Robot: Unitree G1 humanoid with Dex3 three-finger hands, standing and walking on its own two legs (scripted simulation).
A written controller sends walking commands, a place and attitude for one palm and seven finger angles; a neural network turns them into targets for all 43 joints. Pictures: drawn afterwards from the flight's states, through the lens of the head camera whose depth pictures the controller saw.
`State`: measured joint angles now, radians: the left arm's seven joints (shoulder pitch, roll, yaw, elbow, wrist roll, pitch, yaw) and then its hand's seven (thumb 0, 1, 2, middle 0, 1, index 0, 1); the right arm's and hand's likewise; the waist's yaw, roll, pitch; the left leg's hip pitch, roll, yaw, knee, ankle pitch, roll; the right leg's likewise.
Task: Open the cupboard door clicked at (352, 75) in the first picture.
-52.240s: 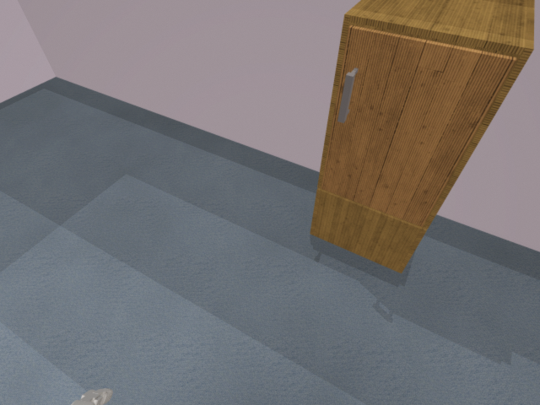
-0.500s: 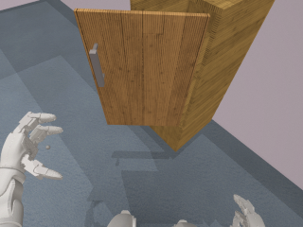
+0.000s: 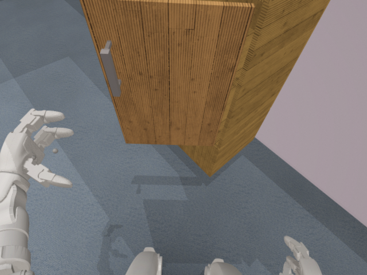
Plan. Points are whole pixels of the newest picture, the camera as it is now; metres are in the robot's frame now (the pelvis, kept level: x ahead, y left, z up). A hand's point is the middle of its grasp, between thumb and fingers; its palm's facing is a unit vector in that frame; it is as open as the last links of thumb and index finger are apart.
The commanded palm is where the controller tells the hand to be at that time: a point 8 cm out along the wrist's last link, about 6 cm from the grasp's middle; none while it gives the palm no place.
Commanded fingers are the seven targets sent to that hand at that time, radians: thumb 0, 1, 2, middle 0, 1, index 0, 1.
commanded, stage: move the hooked fingers beside the handle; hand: left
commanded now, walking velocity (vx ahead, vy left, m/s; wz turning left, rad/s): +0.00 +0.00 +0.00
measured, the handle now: (113, 70) +0.61 +0.23 +0.05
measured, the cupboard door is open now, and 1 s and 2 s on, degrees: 48 48 48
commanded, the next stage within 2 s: none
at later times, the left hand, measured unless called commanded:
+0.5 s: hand (73, 117) +0.43 +0.28 +0.06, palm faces +0.01 -1.00 -0.02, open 14.0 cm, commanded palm +0.42 +0.33 +0.06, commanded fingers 0.00 -0.50 0.30 -0.30 -1.20 -0.30 -1.20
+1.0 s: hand (84, 94) +0.51 +0.27 +0.06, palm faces +0.01 -1.00 -0.02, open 14.0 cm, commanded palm +0.50 +0.32 +0.05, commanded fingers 0.00 -0.50 0.30 -0.30 -1.20 -0.30 -1.20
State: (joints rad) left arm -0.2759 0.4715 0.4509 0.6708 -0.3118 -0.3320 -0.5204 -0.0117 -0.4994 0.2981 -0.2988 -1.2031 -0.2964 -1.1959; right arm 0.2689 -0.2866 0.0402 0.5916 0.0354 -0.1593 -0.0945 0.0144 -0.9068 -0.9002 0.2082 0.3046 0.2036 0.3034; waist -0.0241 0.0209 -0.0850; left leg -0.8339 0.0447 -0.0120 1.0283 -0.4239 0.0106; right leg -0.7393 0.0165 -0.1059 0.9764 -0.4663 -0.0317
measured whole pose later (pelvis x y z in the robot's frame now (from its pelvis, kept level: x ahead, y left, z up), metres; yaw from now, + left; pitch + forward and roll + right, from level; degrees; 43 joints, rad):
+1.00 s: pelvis +0.01 +0.02 -0.02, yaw -3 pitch +23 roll -5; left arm -0.88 0.71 0.51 1.22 -0.11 -0.36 -0.44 -0.01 -0.50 0.30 -0.30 -1.20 -0.30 -1.20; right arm 0.38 -0.29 0.05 0.63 0.00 0.05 -0.05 0.01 -0.91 -0.90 0.21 0.30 0.20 0.30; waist -0.17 0.02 -0.10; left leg -1.06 0.06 0.01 1.11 -0.45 0.04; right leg -0.96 0.03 -0.08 1.03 -0.46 -0.01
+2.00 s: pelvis +0.01 +0.03 -0.03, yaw -4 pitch +27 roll -7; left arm -1.02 0.82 0.53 1.24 -0.05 -0.35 -0.41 -0.01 -0.50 0.30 -0.30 -1.20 -0.30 -1.20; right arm 0.40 -0.28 0.08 0.60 -0.03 0.09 -0.02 0.00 -0.91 -0.90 0.21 0.30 0.20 0.30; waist -0.22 0.03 -0.09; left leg -1.17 0.07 -0.01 1.16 -0.47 0.05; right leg -1.04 0.04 -0.10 1.03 -0.46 0.01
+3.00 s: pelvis +0.01 +0.02 -0.04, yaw -4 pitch +28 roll -7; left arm -1.08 0.88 0.53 1.30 -0.05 -0.30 -0.43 -0.01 -0.50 0.30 -0.30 -1.20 -0.30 -1.20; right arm 0.40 -0.28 0.10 0.62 -0.01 0.08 -0.04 0.01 -0.91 -0.90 0.21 0.30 0.20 0.30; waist -0.23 0.04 -0.08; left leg -1.22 0.08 -0.03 1.21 -0.48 0.04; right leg -1.10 0.05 -0.11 1.08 -0.48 0.00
